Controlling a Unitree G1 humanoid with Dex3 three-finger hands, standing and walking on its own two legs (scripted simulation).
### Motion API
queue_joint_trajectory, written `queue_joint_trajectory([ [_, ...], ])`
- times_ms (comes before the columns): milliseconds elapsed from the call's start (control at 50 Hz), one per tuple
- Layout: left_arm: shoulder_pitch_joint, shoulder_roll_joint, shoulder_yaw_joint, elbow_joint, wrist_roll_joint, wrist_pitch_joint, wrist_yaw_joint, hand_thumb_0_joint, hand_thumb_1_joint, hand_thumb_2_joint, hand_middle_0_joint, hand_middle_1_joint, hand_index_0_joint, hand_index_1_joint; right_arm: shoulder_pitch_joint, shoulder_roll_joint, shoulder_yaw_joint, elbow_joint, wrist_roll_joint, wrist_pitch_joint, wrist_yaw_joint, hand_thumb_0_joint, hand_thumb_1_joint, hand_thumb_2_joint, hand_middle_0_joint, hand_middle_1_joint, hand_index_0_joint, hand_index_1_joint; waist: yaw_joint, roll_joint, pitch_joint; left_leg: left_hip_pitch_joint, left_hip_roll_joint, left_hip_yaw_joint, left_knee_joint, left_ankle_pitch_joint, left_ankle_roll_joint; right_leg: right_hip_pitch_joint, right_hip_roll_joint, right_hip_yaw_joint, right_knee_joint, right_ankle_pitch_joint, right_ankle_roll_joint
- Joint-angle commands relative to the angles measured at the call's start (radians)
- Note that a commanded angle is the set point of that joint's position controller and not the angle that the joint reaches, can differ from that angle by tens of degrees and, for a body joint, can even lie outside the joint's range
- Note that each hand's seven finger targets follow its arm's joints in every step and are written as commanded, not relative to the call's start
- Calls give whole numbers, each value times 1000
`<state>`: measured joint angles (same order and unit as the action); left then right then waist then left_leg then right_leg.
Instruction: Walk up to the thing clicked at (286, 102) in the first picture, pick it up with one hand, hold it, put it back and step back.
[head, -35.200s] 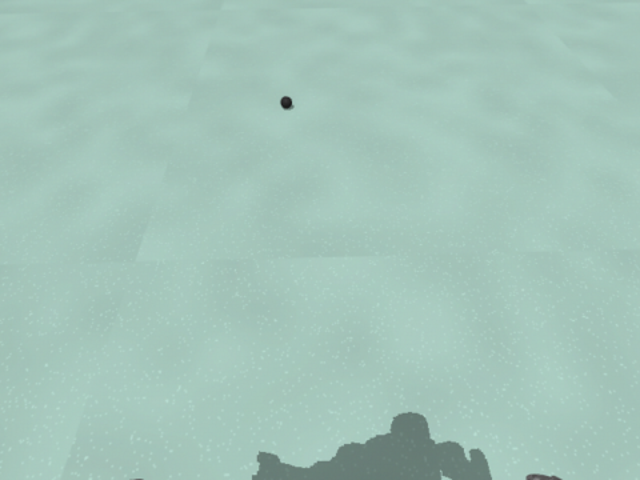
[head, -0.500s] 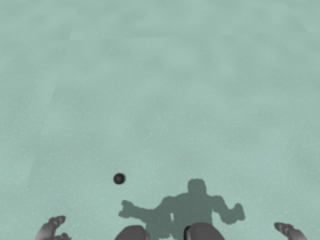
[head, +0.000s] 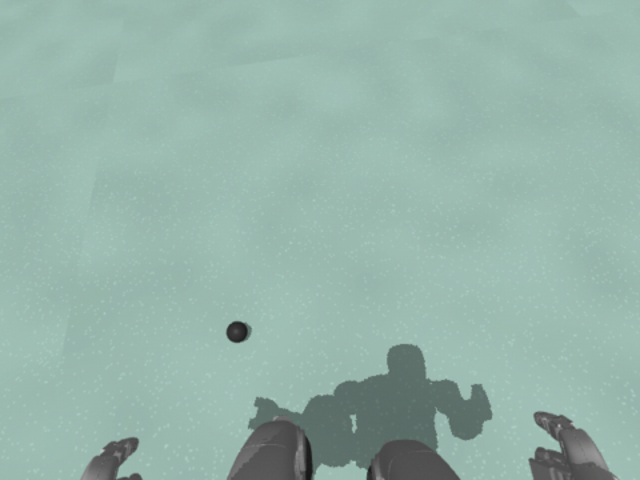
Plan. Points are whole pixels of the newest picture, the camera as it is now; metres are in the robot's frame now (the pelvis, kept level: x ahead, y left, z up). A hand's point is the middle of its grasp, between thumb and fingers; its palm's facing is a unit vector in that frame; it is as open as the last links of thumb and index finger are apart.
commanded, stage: step back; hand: left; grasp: from above
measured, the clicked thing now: (237, 331) +0.51 +0.30 -0.72
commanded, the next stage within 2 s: none
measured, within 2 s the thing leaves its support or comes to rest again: neither
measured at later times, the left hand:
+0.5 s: hand out of the picture -0.03 +0.27 -0.14, palm faces +0.06 -0.94 -0.35, open 7.4 cm
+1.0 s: hand out of the picture -0.19 +0.24 -0.12, palm faces +0.06 -0.90 -0.44, open 7.4 cm
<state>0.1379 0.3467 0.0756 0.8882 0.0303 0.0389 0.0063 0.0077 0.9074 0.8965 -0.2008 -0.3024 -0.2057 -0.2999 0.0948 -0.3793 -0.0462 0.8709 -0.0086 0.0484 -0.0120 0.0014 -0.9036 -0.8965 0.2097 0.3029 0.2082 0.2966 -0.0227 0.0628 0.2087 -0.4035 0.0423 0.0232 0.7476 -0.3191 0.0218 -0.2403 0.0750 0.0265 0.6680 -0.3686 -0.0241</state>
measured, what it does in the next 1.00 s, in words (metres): walks backwards: left foot, then right foot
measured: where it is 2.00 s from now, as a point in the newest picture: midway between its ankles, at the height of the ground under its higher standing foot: outside the picture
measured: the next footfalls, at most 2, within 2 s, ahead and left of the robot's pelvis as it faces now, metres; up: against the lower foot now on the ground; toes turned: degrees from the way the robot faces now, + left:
left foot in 0.32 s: -0.07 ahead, +0.12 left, +0.00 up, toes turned +1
right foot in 0.70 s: -0.18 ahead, -0.16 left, +0.00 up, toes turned +4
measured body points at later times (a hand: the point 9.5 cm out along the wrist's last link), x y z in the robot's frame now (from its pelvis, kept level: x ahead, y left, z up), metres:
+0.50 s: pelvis -0.13 +0.00 +0.02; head -0.07 +0.03 +0.46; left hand -0.03 +0.32 -0.11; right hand -0.03 -0.31 -0.09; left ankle -0.11 +0.12 -0.72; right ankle -0.14 -0.14 -0.63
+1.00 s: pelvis -0.29 -0.04 +0.01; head -0.23 -0.05 +0.45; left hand -0.20 +0.28 -0.09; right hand -0.20 -0.36 -0.12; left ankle -0.34 +0.09 -0.69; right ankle -0.22 -0.16 -0.72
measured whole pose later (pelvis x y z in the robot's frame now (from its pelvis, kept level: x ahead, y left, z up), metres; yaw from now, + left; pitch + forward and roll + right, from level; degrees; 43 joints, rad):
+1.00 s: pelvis -0.29 -0.04 +0.01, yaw +5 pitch -1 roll +1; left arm 0.14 0.36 0.08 0.78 0.04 0.04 0.02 0.01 0.90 0.90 -0.20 -0.30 -0.21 -0.30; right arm 0.21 -0.42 -0.05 0.87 -0.01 0.05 -0.02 0.00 -0.91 -0.90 0.21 0.30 0.20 0.30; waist 0.00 0.03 0.17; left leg -0.33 -0.06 -0.10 0.88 -0.50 -0.02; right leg -0.39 -0.03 0.00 0.63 -0.22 -0.01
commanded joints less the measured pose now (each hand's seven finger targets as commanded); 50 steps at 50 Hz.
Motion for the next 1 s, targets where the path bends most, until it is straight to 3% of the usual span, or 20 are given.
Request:
queue_joint_trajectory([
  [0, -38, 355, 87, -140, 11, -34, 18, 0, 900, 900, -200, -300, -200, -300, 21, -223, -73, -64, 4, -10, -25, 0, -900, -900, 200, 300, 200, 300, 44, -295, -134, 8, -107, -184, 451, -316, -25, -197, -487, 566, -371, 347, -314],
  [60, -94, 246, 67, -160, -1, -33, 24, 0, 900, 900, -200, -300, -200, -300, 89, -190, -50, -21, 20, -14, -18, 0, -900, -900, 200, 300, 200, 300, -8, -188, -149, -72, -185, -200, 467, -176, -28, -49, -279, 227, -273, 494, -172],
  [160, 12, 217, 62, -168, 9, -23, 30, 0, 900, 900, -200, -300, -200, -300, 85, -185, -36, -52, 14, -32, -26, 0, -900, -900, 200, 300, 200, 300, 64, -207, -244, -114, -131, -142, 219, -189, -57, 223, -276, 194, -197, 578, -190],
  [220, 10, 242, 65, -185, 5, -11, 30, 0, 900, 900, -200, -300, -200, -300, 124, -176, -39, -57, 1, -41, -24, 0, -900, -900, 200, 300, 200, 300, 55, -263, -297, -12, -51, -95, -67, -173, -36, 256, -316, 210, -132, 618, -185],
  [280, -8, 255, 56, -194, -12, 9, 17, 0, 900, 900, -200, -300, -200, -300, 184, -178, -57, -27, -18, -50, -18, 0, -900, -900, 200, 300, 200, 300, 17, -211, -310, 191, -70, -33, -379, 176, -16, 117, -246, 148, -23, 501, -109],
  [300, 1, 226, 48, -204, -14, 14, 13, 0, 900, 900, -200, -300, -200, -300, 172, -219, -70, -38, -30, -53, -17, 0, -900, -900, 200, 300, 200, 300, 26, -120, -308, 257, 23, -175, -381, 216, 17, -6, -195, 127, 16, 337, -63],
  [320, 3, 193, 40, -210, -19, 14, 11, 0, 900, 900, -200, -300, -200, -300, 143, -312, -91, -51, -43, -52, -13, 0, -900, -900, 200, 300, 200, 300, 29, 104, -288, 317, 224, -437, -402, 331, 106, -212, -57, 39, 167, 31, -10],
  [340, -62, 227, 60, -216, -16, 12, 24, 0, 900, 900, -200, -300, -200, -300, 106, -374, -98, -72, -37, -48, -6, 0, -900, -900, 200, 300, 200, 300, -19, 181, -243, 148, 355, -537, -428, 385, 257, -194, 7, 71, 352, -269, 13],
  [360, -95, 246, 65, -209, -4, 11, 30, 0, 900, 900, -200, -300, -200, -300, 80, -366, -101, -78, -41, -53, -12, 0, -900, -900, 200, 300, 200, 300, -34, 162, -200, 52, 377, -580, -437, 366, 303, -169, -1, 149, 492, -286, 14],
  [420, 29, 226, 63, -154, -25, 10, 17, 0, 900, 900, -200, -300, -200, -300, -13, -247, -65, -102, -38, -57, -21, 0, -900, -900, 200, 300, 200, 300, 61, 52, -206, 190, 190, -258, -340, 510, 190, -268, 41, 178, 593, -140, 2],
  [560, 43, 199, 55, -163, -11, -10, 14, 0, 900, 900, -200, -300, -200, -300, 80, -249, -76, -105, -20, -47, -29, 0, -900, -900, 200, 300, 200, 300, 0, 114, -273, 405, 228, -256, -222, 587, 239, -235, -44, 105, 229, -167, 55],
  [600, 67, 204, 60, -133, -11, -17, 12, 0, 900, 900, -200, -300, -200, -300, 56, -258, -74, -115, -23, -35, -22, 0, -900, -900, 200, 300, 200, 300, 5, 131, -283, 321, 191, -219, -192, 532, 204, -114, -57, 33, 38, -117, 47],
  [660, 182, 199, 61, -64, -2, -26, 11, 0, 900, 900, -200, -300, -200, -300, 5, -261, -72, -128, -4, -12, -13, 0, -900, -900, 200, 300, 200, 300, 61, 109, -308, 167, 132, -173, -110, 312, 123, 98, -41, -26, -290, 181, 9],
  [680, 173, 257, 75, -66, 13, -32, 10, 0, 900, 900, -200, -300, -200, -300, 5, -223, -62, -134, 4, -7, -11, 0, -900, -900, 200, 300, 200, 300, 50, -15, -288, 7, 53, -169, -38, 126, 70, 146, -111, 130, -262, 179, -17],
  [700, 156, 342, 96, -91, 17, -33, 7, 0, 900, 900, -200, -300, -200, -300, 11, -175, -47, -156, 7, -8, -13, 0, -900, -900, 200, 300, 200, 300, 55, -266, -240, -186, -112, -106, 125, -173, 4, 118, -309, 423, -326, 114, -102],
  [720, 58, 447, 111, -133, 22, -27, 7, 0, 900, 900, -200, -300, -200, -300, -16, -204, -67, -151, -2, -2, -34, 0, -900, -900, 200, 300, 200, 300, 98, -390, -187, -86, -130, -166, 376, -326, -25, -189, -502, 612, -410, 79, -277],
  [740, -14, 409, 105, -156, 12, -30, 14, 0, 900, 900, -200, -300, -200, -300, 1, -248, -86, -130, 4, -2, -32, 0, -900, -900, 200, 300, 200, 300, 53, -331, -108, -12, -86, -229, 473, -284, -21, -337, -509, 609, -442, 48, -277],
  [800, -110, 275, 77, -173, 12, -31, 20, 0, 900, 900, -200, -300, -200, -300, 106, -204, -62, -67, 13, -8, -19, 0, -900, -900, 200, 300, 200, 300, -19, -198, -139, -73, -173, -202, 507, -141, -22, -149, -293, 209, -280, 295, -161],
  [920, 56, 246, 72, -160, 18, -18, 37, 0, 900, 900, -200, -300, -200, -300, 74, -168, -38, -92, -3, -32, -25, 0, -900, -900, 200, 300, 200, 300, 88, -258, -253, -127, -107, -119, 119, -219, -53, 241, -303, 200, -160, 536, -178],
  [980, 8, 264, 69, -180, -3, -3, 35, 0, 900, 900, -200, -300, -200, -300, 174, -175, -50, -59, -16, -40, -22, 0, -900, -900, 200, 300, 200, 300, 41, -280, -322, 44, -57, -62, -226, -77, -20, 228, -323, 198, -59, 584, -153],
])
